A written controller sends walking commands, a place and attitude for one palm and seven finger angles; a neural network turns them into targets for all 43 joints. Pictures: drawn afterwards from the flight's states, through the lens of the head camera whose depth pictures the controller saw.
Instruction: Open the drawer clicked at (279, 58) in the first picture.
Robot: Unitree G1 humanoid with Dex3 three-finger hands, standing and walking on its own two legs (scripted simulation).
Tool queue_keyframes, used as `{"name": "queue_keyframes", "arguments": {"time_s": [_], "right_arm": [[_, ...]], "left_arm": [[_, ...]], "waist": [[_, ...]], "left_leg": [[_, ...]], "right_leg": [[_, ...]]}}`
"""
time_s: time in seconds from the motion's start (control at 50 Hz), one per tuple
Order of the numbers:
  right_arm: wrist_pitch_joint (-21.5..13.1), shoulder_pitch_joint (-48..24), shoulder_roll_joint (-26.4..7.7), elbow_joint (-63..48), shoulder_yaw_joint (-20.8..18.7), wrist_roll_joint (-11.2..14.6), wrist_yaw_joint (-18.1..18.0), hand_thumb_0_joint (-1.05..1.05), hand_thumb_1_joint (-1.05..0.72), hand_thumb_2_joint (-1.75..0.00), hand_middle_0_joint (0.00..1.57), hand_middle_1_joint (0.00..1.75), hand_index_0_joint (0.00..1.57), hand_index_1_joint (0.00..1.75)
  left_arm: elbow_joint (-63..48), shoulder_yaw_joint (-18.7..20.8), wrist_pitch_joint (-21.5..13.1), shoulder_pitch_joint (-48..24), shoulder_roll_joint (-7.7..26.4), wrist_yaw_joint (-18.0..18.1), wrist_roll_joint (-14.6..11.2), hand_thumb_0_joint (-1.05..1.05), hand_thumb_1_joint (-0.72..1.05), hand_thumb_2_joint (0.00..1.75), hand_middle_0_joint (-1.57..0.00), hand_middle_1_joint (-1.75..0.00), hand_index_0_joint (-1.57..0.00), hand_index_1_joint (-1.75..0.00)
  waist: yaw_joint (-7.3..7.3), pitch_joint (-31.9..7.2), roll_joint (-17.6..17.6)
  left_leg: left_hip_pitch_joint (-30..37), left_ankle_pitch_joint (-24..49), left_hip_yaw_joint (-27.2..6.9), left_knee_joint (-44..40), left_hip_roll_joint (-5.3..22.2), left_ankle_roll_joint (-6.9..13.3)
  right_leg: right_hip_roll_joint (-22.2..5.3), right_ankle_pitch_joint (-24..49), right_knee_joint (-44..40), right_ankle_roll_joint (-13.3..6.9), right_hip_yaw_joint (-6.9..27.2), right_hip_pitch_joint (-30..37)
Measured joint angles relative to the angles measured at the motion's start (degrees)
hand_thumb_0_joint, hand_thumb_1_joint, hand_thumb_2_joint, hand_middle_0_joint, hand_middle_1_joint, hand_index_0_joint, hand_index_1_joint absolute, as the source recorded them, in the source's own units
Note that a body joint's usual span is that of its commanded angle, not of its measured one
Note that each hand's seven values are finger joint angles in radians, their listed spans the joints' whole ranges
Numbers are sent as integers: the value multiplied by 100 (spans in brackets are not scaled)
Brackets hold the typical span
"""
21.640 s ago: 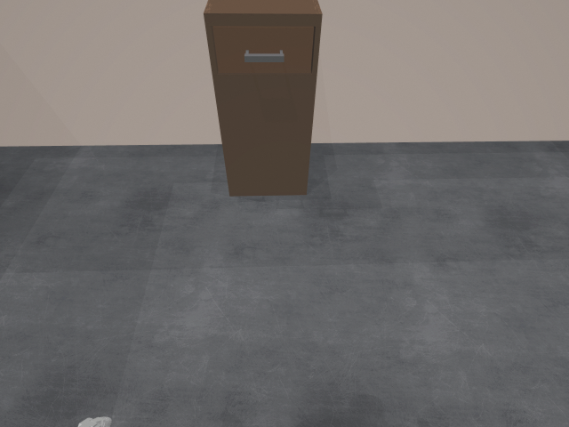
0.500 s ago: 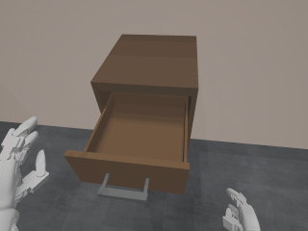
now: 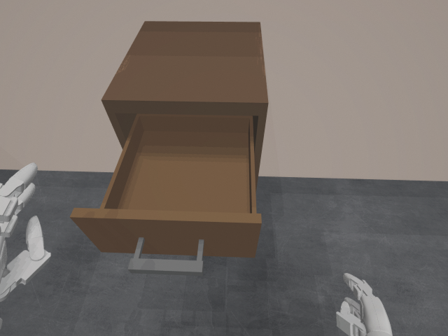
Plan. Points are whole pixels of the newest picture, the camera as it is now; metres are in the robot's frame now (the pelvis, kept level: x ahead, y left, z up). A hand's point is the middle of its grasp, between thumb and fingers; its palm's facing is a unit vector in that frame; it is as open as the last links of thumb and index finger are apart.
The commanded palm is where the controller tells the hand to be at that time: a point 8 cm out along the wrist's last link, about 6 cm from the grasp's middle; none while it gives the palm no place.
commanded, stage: step back with the hand held close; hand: left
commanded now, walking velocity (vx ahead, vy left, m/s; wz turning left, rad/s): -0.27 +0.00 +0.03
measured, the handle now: (168, 255) +0.27 +0.12 -0.04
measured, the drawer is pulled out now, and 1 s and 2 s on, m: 0.29 0.29 0.29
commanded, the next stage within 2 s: stop stepping back and stand still in 1.08 s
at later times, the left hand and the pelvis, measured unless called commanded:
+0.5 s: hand out of the picture +0.12 +0.26 +0.16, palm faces +0.39 -0.81 -0.44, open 7.4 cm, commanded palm +0.06 +0.30 +0.18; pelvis -0.06 +0.01 -0.01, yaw +1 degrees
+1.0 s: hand out of the picture +0.06 +0.21 +0.16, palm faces +0.33 -0.82 -0.47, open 7.4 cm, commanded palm +0.00 +0.25 +0.18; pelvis -0.13 -0.02 +0.00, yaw +0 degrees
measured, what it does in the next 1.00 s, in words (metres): walks backwards: right foot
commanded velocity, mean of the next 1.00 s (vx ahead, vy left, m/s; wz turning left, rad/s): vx -0.35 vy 0.00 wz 0.02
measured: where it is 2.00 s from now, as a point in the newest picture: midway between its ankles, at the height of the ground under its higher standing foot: outside the picture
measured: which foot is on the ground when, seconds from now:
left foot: down 0.00-0.84, up 0.86-1.00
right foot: down 0.00-0.56, up 0.58-0.68, down 0.70-1.00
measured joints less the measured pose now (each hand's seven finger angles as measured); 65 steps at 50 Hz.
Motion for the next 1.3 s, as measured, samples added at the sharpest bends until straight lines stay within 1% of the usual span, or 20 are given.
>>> {"name": "queue_keyframes", "arguments": {"time_s": [0.14, 0.32, 0.52, 0.64, 0.7, 0.74, 0.84, 0.86, 0.88, 0.92, 0.96, 0.98, 1.02, 1.06, 1.1, 1.12, 1.14, 1.2, 1.26, 1.3], "right_arm": [[-34, 57, 107, -48, 37, -19, -36, 2, -91, -89, 20, 30, 20, 30], [-237, 84, 216, -50, 207, -86, -15, 2, -91, -89, 20, 30, 21, 30], [-352, 206, 214, 43, 263, -146, 9, 2, -91, -89, 21, 30, 21, 30], [-493, 187, 281, 45, 228, -264, 21, 2, -91, -89, 21, 30, 21, 30], [-570, 95, 360, 147, 242, -322, 76, 2, -91, -89, 21, 30, 21, 30], [-603, -73, 379, 247, 252, -332, 122, 2, -91, -89, 21, 30, 21, 30], [-564, -230, 369, 217, 271, -212, 209, 2, -91, -89, 21, 30, 21, 30], [-534, -213, 358, 198, 262, -173, 210, 2, -91, -89, 21, 30, 21, 30], [-496, -178, 353, 206, 239, -135, 209, 2, -91, -89, 21, 30, 21, 30], [-387, -92, 340, 313, 157, -135, 191, 2, -91, -89, 21, 30, 21, 30], [-255, -13, 311, 418, 111, -161, 116, 2, -91, -89, 21, 30, 21, 30], [-200, 19, 291, 445, 102, -168, 69, 2, -91, -89, 21, 30, 21, 30], [-123, 63, 233, 449, 101, -188, -20, 2, -91, -89, 20, 30, 21, 30], [-93, 88, 145, 408, 106, -205, -68, 2, -91, -89, 20, 30, 21, 30], [-83, 75, 45, 349, 89, -213, -76, 2, -91, -89, 20, 30, 21, 30], [-84, 62, -17, 296, 60, -210, -68, 2, -91, -89, 20, 30, 20, 30], [-102, 41, -63, 252, 6, -198, -56, 2, -91, -89, 20, 30, 20, 30], [-163, -91, 163, 276, -78, -181, 39, 2, -91, -89, 20, 30, 20, 30], [-344, -38, 376, 172, 0, -246, 130, 2, -91, -89, 20, 30, 20, 30], [-459, 35, 495, 125, 99, -221, 192, 2, -91, -89, 20, 30, 20, 30]], "left_arm": [[-222, 198, -59, 125, 175, 121, -33, 1, 89, 90, -21, -30, -22, -30], [-300, 134, -128, 11, -28, 239, 24, 1, 89, 90, -21, -30, -21, -30], [-359, 149, -239, -85, -62, 350, 90, 1, 89, 90, -21, -30, -21, -30], [-391, 349, -271, -164, 75, 317, 126, 1, 89, 90, -21, -30, -21, -30], [-478, 389, -320, -124, 79, 268, 58, 2, 89, 90, -21, -30, -21, -30], [-471, 322, -356, -204, 11, 198, 26, 2, 89, 90, -21, -30, -21, -30], [-506, 142, -334, -198, 105, -6, -82, 2, 89, 90, -21, -30, -21, -30], [-513, 136, -346, -135, 143, -29, -95, 1, 89, 90, -21, -30, -21, -30], [-510, 130, -355, -62, 179, -35, -92, 1, 89, 90, -21, -30, -21, -30], [-441, 88, -332, 50, 196, 15, -58, 1, 89, 90, -21, -30, -22, -30], [-283, 77, -303, 118, 118, 103, 6, 1, 89, 90, -21, -30, -22, -30], [-187, 79, -282, 113, 74, 154, 46, 1, 89, 90, -21, -30, -22, -30], [-19, 74, -230, 24, 0, 258, 107, 1, 89, 90, -21, -30, -22, -30], [43, 36, -166, -101, -69, 334, 141, 1, 89, 90, -21, -30, -22, -30], [-28, -3, -142, -178, -92, 374, 147, 1, 89, 90, -21, -30, -22, -30], [-120, -28, -150, -201, -85, 376, 137, 1, 89, 90, -21, -30, -22, -30], [-222, -42, -179, -236, -49, 359, 131, 1, 89, 90, -21, -30, -21, -30], [-389, 165, -250, -184, 207, 279, 88, 1, 89, 90, -21, -30, -21, -30], [-539, 340, -192, 34, 258, 259, 44, 2, 89, 90, -21, -30, -21, -30], [-646, 382, -152, 142, 221, 278, 20, 2, 89, 90, -21, -30, -21, -30]], "waist": [[21, -19, -120], [149, -72, -131], [97, -93, -152], [77, -41, -256], [143, -98, -330], [195, 14, -247], [110, 228, -11], [83, 201, 8], [73, 138, -24], [51, -39, -170], [25, -213, -312], [25, -275, -375], [28, -326, -472], [3, -322, -506], [-42, -273, -476], [-70, -222, -403], [-94, -158, -324], [20, 22, -646], [37, -24, -598], [66, -44, -543]], "left_leg": [[-327, 122, -14, 150, -25, 35], [-684, 233, -32, 414, -12, 67], [-877, 347, -24, 512, 52, 104], [-1016, 431, 42, 516, 15, 119], [-1167, 508, 132, 484, 75, 68], [-1196, 623, 141, 397, 229, 4], [-1199, 929, -39, 235, 478, -159], [-1273, 758, -73, 348, 488, -164], [-1363, 314, -106, 649, 438, -199], [-1550, -494, -190, 1777, 191, -293], [-1528, -829, -159, 2608, 39, -377], [-1415, -956, -120, 2731, 20, -399], [-1048, -1150, -63, 2448, 50, -387], [-613, -1154, -40, 1699, 123, -333], [-168, -771, 4, 697, 241, -276], [41, -283, 19, 202, 344, -224], [151, -45, -3, -109, 440, -256], [62, -153, 166, -35, 314, -334], [-66, -143, 184, 94, 417, -352], [-112, -147, 188, 207, 494, -386]], "right_leg": [[-30, 98, 174, 38, -38, -326], [-22, 224, 389, 64, -86, -653], [-5, 390, 320, 122, -154, -752], [-25, -252, 932, 262, 78, -787], [-79, -530, 851, 276, 147, -463], [24, -494, 624, 206, 127, -412], [256, -19, 378, 27, -84, -389], [276, 0, 396, -31, -118, -422], [255, 5, 425, -80, -122, -465], [117, 37, 405, -133, -91, -507], [-27, 147, 255, -115, -47, -493], [-85, 216, 169, -106, -21, -490], [-174, 358, 10, -90, 2, -500], [-232, 488, -108, -60, -47, -548], [-247, 580, -126, -19, -151, -658], [-219, 597, -72, 6, -239, -733], [-189, 592, 29, 30, -338, -835], [-330, 412, 489, 217, -194, -1088], [-252, -365, 1150, 318, -165, -1099], [-247, -255, 830, 357, -210, -742]]}}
